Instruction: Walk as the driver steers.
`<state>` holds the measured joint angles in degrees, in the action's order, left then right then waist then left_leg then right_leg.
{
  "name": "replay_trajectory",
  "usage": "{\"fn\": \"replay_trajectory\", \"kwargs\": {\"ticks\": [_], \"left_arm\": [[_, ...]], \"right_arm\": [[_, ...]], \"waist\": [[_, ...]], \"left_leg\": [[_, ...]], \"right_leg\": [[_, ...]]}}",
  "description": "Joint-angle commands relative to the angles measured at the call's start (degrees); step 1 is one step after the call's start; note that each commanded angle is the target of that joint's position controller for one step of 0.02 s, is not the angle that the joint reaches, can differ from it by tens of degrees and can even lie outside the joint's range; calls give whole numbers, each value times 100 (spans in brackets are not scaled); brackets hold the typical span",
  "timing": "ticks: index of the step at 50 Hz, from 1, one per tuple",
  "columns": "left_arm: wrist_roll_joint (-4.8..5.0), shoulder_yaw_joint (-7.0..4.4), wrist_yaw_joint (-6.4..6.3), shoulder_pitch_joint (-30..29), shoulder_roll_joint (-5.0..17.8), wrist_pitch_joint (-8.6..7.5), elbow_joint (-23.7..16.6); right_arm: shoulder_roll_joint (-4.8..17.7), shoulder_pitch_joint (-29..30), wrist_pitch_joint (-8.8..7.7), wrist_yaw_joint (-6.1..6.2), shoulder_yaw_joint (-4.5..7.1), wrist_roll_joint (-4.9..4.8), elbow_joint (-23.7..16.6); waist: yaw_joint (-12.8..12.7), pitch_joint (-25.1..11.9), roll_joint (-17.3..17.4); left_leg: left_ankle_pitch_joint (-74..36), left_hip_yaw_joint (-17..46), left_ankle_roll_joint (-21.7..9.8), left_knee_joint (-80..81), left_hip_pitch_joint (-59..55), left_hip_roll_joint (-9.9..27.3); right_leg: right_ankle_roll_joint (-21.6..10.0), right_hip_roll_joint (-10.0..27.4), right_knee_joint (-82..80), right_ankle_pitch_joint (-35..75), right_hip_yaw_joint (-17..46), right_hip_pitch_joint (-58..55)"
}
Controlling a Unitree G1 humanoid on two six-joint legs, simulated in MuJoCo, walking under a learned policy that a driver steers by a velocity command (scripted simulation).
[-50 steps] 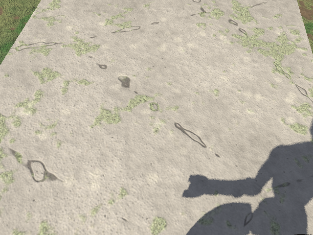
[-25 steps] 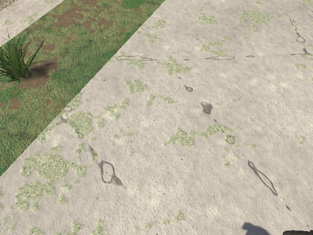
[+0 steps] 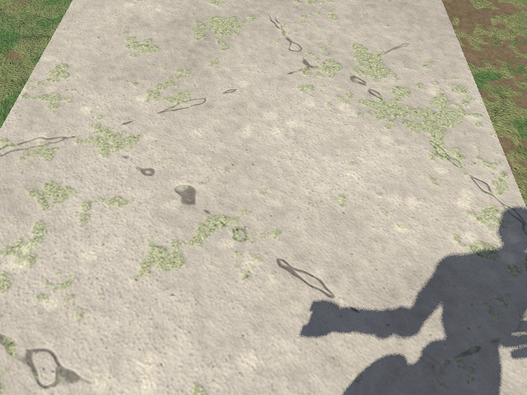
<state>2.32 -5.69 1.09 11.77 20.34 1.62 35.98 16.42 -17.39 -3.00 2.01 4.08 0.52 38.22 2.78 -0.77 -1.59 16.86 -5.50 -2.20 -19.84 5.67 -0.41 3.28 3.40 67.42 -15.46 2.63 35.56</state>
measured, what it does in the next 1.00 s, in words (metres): walks ahead: right foot, then left foot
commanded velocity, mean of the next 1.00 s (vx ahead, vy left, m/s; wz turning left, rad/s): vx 0.89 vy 0.00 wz -0.04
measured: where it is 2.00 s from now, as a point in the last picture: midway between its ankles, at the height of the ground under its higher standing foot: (320, 139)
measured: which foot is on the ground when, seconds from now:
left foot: down 0.00-0.34, up 0.36-0.80, down 0.82-1.00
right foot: up 0.00-0.30, down 0.32-0.78, up 0.80-1.00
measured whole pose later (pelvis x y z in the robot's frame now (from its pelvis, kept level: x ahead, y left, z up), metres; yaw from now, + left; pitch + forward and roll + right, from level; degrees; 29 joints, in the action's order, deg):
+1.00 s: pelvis +0.70 -0.32 -0.02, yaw +1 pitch -1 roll +2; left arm -4.4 3.4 0.7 1.6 11.4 -4.6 35.1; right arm 16.9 -29.5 -2.0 0.0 3.3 1.0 54.0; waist 3.9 0.5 0.2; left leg 16.4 2.2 -11.3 -27.7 10.0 -13.2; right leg 2.9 5.4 70.1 -17.4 9.3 35.6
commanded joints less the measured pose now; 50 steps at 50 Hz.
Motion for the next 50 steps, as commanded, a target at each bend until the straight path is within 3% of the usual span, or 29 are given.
{"fn": "replay_trajectory", "kwargs": {"ticks": [1, 2, 3, 5, 7, 10, 12, 14, 15, 16, 17, 18, 19, 20, 21, 24, 29, 32, 36, 38, 39, 40, 41, 42, 43, 44, 45, 47, 50], "left_arm": [[12, 15, 57, -915, 257, -237, -723], [22, 29, 69, -922, 236, -252, -737], [-719, 20, 302, -1216, 275, 11, -673], [-557, 40, 479, -1276, 182, 108, -705], [-450, 80, 567, -1433, 138, 82, -740], [-441, 183, 607, -1932, 37, 31, -866], [-462, 264, 582, -2062, -67, 32, -918], [-452, 255, 456, -1464, -45, 12, -738], [-432, 161, 371, -601, 114, -37, -522], [-436, 4, 280, 758, 354, -104, -104], [-471, -184, 158, 1458, 819, -116, 278], [-394, -310, 68, 1164, 1596, -80, 165], [-420, -299, 52, 1225, 1408, -62, 40], [-500, -219, -15, 1076, 1145, -108, 240], [-525, -117, -60, 909, 803, -224, 366], [-437, 112, -50, 481, 181, -580, 516], [-352, 199, 75, 932, -18, -844, 891], [-340, 323, -2, 1193, -171, -894, 1067], [-321, 336, -276, 1007, 184, -906, 1117], [-358, 241, -497, 792, 542, -797, 1070], [-416, 191, -553, 406, 700, -704, 946], [-438, 105, -557, -320, 898, -608, 755], [-431, 200, -383, -900, 397, -565, 670], [-534, 481, -299, -886, -549, -698, 183], [-402, 618, -203, -130, -636, -798, -273], [-546, 656, -106, -70, -257, -944, -296], [-588, 595, -64, -135, 54, -955, -150], [-761, 628, -63, -250, 96, -709, -153], [-627, 722, -8, -1021, 13, -524, -424]], "right_arm": [[899, -353, -191, -21, 231, 22, -178], [907, -378, -205, -39, 229, 29, -131], [830, -796, -180, -155, 153, 245, 104], [796, -789, -218, -184, 138, 230, 196], [762, -754, -258, -160, 112, 222, 295], [786, -1013, -246, -111, 111, 235, 546], [827, -1136, -193, -77, 99, 237, 727], [1017, -1095, -132, -45, 95, 190, 825], [1255, -1091, -77, -54, 130, 165, 870], [1403, -865, -62, -91, 135, 84, 784], [994, -896, -91, -158, 35, 183, 659], [420, -868, -186, -288, -105, 62, 69], [874, -127, -252, -292, -50, 39, -114], [832, 55, -263, -266, -50, -87, -70], [662, -212, -257, -241, -118, -73, 135], [374, -825, 69, -371, -168, 38, 618], [185, 206, 203, -476, -147, -114, 598], [124, 863, 108, -538, -217, -102, 440], [254, 813, 117, -596, -279, -54, 428], [620, -101, 233, -562, -161, -15, 676], [908, -1199, 284, -526, -27, 20, 975], [1212, -2659, 304, -452, 160, 1, 1352], [1157, -2942, 277, -339, 198, -181, 1650], [1153, -2043, 276, -307, 163, -92, 1584], [1157, -1469, 226, -257, 134, 13, 1258], [969, -1172, 217, -184, 152, 60, 1041], [732, -799, 190, -160, 113, 118, 985], [855, -543, 0, -132, 89, 76, 920], [983, -408, -214, -174, 133, 31, 859]], "waist": [[368, 444, 628], [358, 529, 653], [405, 667, 292], [360, 867, 783], [277, 1019, 877], [340, 1223, 745], [257, 1234, 733], [-200, 640, 846], [-679, 116, 918], [-1363, -565, 832], [-1438, -1066, 131], [-872, -1705, -1456], [-1200, -1823, -379], [-1015, -891, -125], [-671, -232, 264], [-54, 226, 144], [-269, 1007, -136], [-391, 977, -168], [-16, 450, -352], [576, -94, -560], [1170, -479, -530], [2036, -768, -259], [2027, -381, 1007], [913, 172, 1711], [185, -655, 1367], [100, -528, 468], [-226, 194, -399], [-578, 813, -578], [-430, 1047, -349]], "left_leg": [[864, 1461, -619, 1221, -1339, 1709], [727, 1258, -600, 1258, -1304, 1720], [688, 830, -464, 1368, -992, 1689], [557, 412, -356, 1419, -786, 1654], [460, 91, -295, 1502, -769, 1748], [-70, -432, -294, 1547, -1182, 1866], [-1674, -888, -241, 1198, -1471, 1832], [-5498, -1271, -184, 100, -1253, 1802], [-6832, -1238, -254, -1043, -971, 1926], [-6663, -1224, -226, -2561, -74, 1897], [-2963, -1036, -95, -4430, 1562, 1497], [1153, -304, 197, -6394, 3536, 394], [442, 762, 127, -6795, 3951, 433], [-61, 675, 59, -6839, 4188, 582], [-332, 696, 21, -6427, 3808, 840], [-611, 1117, 21, -5628, 2669, 1058], [-1584, 831, -131, -4468, 3493, 544], [-2174, 112, -313, -3594, 3659, 222], [-2433, -723, -551, -2341, 2433, -260], [-2065, -835, -684, -2194, 1345, -613], [-1749, -614, -876, -2143, 251, -683], [-1636, 174, -1432, -1733, -1016, -280], [-1770, 491, -1698, -1061, -1659, -22], [-2715, 1753, -1923, -1981, -1669, 154], [-1335, 3953, -2706, -1044, -2357, 972], [986, 5088, -2640, 417, -1807, 1425], [1605, 4883, -2321, 911, -698, 1312], [1170, 4227, -2054, 1061, 786, 840], [-32, 3050, -1836, 1354, 2354, 155]], "right_leg": [[3, 328, 18, 393, 148, 2088], [8, 368, -50, 496, 146, 2119], [-91, 118, -88, 405, -199, 1880], [-211, 213, -310, 665, -269, 1802], [-362, 312, -611, 858, -345, 1753], [-698, 327, -1240, 558, -690, 1715], [-1012, 150, -1719, 35, -1050, 1380], [-1362, -539, -2109, -515, -1533, -252], [-1509, -938, -2149, -787, -1543, -1456], [-1669, -1104, -2675, -361, -1195, -3354], [-1614, -394, -3052, -1169, 180, -5073], [-2013, 1166, -4649, -3203, 3685, -6076], [-1839, 1382, -5399, -3282, 4345, -5847], [-1750, 1449, -5388, -2206, 3514, -5120], [-1617, 1302, -5291, -1108, 2676, -4055], [-1121, 781, -5645, -108, 1162, -2405], [-226, 168, -6120, 2539, -686, -2521], [-73, 62, -6205, 4450, -1290, -3114], [94, 354, -5599, 7860, -1737, -3812], [157, 619, -4263, 9359, -1725, -4137], [156, 713, -2910, 9485, -1623, -3773], [81, 517, -381, 8167, -1530, -2822], [-151, -634, 2463, 1525, -1536, -1331], [-153, -1019, 4001, -1275, -690, 744], [-136, -827, 3941, -1379, 435, 1761], [-310, -540, 3064, -986, 753, 1836], [-344, -277, 2310, -603, 600, 1537], [-128, 35, 1149, -610, 492, 913], [158, 292, -1076, 324, 3, -432]]}}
